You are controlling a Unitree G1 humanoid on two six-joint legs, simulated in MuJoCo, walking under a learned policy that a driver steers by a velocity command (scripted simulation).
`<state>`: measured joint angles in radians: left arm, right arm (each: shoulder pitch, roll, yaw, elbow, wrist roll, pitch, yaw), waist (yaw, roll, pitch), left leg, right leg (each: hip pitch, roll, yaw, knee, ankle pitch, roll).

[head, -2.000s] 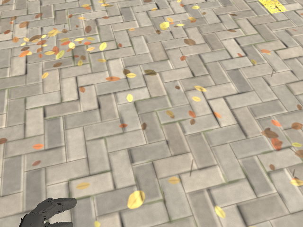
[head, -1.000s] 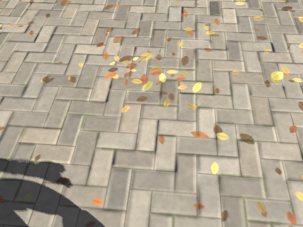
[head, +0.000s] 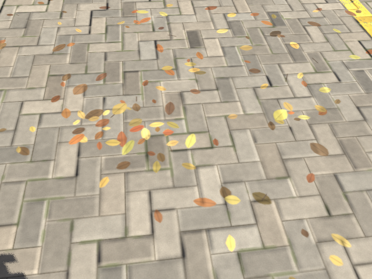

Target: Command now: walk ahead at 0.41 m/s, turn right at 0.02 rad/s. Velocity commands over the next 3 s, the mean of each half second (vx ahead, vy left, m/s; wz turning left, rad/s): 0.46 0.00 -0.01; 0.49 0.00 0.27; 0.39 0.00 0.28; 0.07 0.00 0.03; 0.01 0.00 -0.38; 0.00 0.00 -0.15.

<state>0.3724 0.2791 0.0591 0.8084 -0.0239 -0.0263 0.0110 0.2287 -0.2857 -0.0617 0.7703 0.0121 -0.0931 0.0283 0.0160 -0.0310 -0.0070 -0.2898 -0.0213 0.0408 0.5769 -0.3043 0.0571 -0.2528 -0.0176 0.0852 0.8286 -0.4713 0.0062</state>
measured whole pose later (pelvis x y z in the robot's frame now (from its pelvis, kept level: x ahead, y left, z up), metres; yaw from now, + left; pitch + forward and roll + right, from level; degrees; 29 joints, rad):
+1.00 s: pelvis +0.54 +0.00 -0.02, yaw +11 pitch +2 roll -1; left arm 0.31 0.30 0.06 0.87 0.00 -0.04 0.02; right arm 0.10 -0.28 -0.05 0.67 0.02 -0.06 0.05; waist 0.04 0.01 0.04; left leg -0.53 -0.02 0.04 0.61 -0.10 0.09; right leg -0.01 -0.03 -0.15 0.66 -0.49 0.01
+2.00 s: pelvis +0.89 +0.08 +0.00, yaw +19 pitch -1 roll +0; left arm 0.14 0.24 0.02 0.90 0.00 -0.01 0.00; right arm 0.26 -0.23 -0.04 0.84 -0.01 -0.01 -0.04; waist 0.01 -0.01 0.02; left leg -0.22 0.02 -0.03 0.56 -0.33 -0.03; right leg -0.31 0.02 -0.01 0.54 -0.22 -0.01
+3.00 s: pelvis +0.91 +0.09 +0.01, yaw +1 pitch -1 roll +0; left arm 0.18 0.27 0.06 0.89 0.00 0.04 0.02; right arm 0.17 -0.23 -0.03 0.86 -0.01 -0.03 -0.01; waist 0.00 0.00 0.03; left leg -0.22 0.00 -0.03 0.49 -0.26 -0.02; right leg -0.20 0.00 0.06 0.49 -0.28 0.02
